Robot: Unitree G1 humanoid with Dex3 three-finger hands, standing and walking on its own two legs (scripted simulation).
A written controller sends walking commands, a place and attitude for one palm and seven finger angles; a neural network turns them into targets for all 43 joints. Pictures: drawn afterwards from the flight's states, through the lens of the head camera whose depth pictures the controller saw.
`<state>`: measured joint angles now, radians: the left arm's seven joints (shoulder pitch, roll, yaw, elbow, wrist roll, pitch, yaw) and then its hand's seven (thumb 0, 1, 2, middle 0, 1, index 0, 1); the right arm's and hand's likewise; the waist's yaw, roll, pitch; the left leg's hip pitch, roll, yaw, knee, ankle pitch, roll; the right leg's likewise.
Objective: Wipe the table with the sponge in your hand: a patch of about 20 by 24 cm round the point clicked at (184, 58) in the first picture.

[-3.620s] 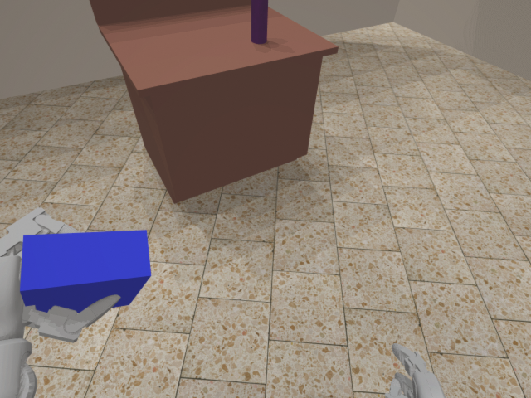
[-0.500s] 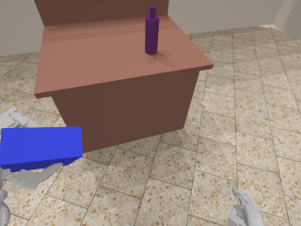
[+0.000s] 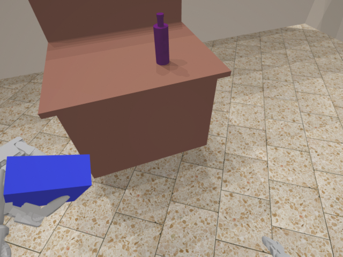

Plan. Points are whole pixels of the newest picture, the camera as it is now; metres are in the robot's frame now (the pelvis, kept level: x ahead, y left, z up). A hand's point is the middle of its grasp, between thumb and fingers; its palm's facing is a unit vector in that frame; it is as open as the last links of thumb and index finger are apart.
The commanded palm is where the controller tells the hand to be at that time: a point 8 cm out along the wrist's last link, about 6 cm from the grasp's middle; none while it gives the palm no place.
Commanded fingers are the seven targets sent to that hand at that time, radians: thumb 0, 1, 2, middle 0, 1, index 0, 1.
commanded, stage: take the last steps up to it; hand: left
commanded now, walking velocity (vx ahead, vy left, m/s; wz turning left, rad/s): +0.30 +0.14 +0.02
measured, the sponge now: (58, 182) +0.22 +0.21 +0.15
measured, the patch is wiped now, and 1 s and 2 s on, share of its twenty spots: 0.00 0.00 0.00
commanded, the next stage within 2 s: none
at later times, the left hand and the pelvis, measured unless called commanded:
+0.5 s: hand (46, 156) +0.26 +0.25 +0.16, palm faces +0.41 -0.79 -0.46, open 9.4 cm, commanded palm +0.20 +0.30 +0.17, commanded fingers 0.00 0.10 1.30 -1.20 -1.60 -1.20 -1.60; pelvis +0.04 +0.02 -0.02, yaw +0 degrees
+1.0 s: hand (54, 111) +0.38 +0.28 +0.17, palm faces +0.36 -0.83 -0.42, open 9.4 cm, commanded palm +0.32 +0.33 +0.17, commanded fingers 0.00 0.10 1.30 -1.20 -1.60 -1.20 -1.60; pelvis +0.15 +0.05 -0.01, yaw -2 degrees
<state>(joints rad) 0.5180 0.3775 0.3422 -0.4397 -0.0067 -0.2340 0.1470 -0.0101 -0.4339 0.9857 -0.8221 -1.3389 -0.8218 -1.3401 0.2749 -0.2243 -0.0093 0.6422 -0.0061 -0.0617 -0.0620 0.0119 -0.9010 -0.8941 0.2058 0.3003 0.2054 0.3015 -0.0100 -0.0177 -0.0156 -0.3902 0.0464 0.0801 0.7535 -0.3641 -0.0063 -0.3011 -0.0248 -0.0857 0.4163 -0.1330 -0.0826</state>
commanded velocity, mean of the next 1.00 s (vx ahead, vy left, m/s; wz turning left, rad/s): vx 0.30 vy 0.10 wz -0.02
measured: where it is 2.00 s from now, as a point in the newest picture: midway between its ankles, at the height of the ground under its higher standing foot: (169, 244)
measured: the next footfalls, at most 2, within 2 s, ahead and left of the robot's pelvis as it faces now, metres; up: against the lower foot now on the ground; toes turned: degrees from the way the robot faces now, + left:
left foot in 0.14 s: +0.05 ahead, +0.17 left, +0.00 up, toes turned +7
right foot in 0.44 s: +0.12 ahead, -0.07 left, +0.00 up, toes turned -9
